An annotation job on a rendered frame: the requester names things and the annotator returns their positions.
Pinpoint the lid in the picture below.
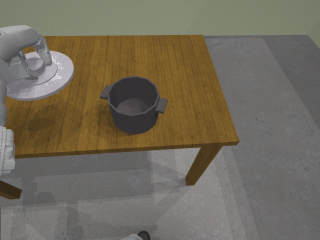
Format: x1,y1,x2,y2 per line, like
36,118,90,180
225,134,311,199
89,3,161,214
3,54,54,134
6,50,75,101

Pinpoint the left robot forearm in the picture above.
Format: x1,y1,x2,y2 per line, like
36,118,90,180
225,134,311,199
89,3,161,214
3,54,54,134
0,30,18,127

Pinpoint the pot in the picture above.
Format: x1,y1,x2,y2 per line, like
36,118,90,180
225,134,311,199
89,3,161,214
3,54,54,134
100,75,168,135

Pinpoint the left robot foot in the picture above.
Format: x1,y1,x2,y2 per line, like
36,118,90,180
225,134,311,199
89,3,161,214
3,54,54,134
138,230,151,240

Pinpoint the table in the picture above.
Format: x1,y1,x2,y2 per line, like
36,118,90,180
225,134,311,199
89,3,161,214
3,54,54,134
0,34,240,200

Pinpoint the knob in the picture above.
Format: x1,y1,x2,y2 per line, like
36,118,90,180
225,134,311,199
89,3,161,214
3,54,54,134
25,57,46,74

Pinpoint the robot left upper arm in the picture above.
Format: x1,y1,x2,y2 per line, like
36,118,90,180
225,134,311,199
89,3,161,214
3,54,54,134
0,126,16,240

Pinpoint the left robot hand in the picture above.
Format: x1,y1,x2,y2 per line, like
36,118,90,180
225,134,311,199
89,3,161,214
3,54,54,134
0,25,52,80

